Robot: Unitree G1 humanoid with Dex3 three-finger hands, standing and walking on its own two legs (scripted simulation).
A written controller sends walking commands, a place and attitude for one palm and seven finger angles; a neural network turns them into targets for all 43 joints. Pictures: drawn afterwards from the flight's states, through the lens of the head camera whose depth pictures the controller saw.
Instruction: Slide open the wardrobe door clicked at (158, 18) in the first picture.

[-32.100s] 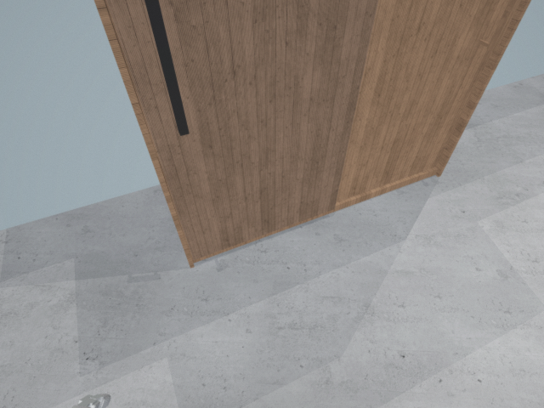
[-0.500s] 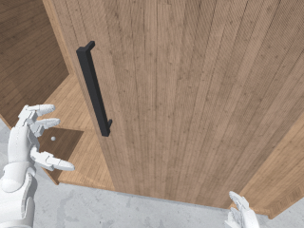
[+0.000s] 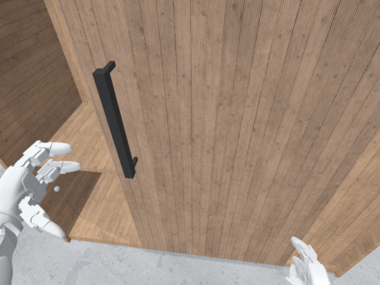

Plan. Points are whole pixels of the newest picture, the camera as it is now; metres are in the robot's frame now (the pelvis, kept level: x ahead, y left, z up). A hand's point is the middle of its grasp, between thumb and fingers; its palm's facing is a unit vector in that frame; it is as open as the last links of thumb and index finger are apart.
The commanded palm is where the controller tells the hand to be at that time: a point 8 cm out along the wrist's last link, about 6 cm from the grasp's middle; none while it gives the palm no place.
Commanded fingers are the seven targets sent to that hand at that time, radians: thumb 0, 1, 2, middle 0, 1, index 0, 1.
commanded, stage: draw the hand back to the body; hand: left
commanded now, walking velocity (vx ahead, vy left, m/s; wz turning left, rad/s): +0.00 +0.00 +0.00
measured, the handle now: (121, 127) +0.45 +0.22 +0.12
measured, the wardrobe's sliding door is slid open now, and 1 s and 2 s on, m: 0.42 0.42 0.42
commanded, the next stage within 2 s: step back with the hand held close in 1.32 s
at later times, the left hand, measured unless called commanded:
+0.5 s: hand (43, 195) +0.21 +0.28 +0.15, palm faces +0.43 -0.86 -0.28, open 13.1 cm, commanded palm +0.17 +0.31 +0.17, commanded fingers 0.00 0.14 0.53 -0.23 -0.75 -0.23 -0.75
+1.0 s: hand (46, 184) +0.22 +0.26 +0.17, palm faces +0.44 -0.82 -0.37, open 8.3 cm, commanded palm +0.17 +0.30 +0.19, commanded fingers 0.00 0.90 0.90 -0.20 -0.30 -0.20 -0.30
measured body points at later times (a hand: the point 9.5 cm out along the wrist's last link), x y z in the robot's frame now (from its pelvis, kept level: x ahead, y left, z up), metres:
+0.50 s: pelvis +0.00 +0.01 +0.01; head -0.02 +0.00 +0.46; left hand +0.18 +0.32 +0.17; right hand +0.20 -0.19 -0.06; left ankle +0.04 +0.11 -0.73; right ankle +0.01 -0.11 -0.73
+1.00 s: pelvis +0.03 +0.01 +0.02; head +0.00 -0.01 +0.46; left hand +0.19 +0.31 +0.20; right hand +0.22 -0.22 -0.06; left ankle +0.04 +0.11 -0.73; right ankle +0.01 -0.11 -0.73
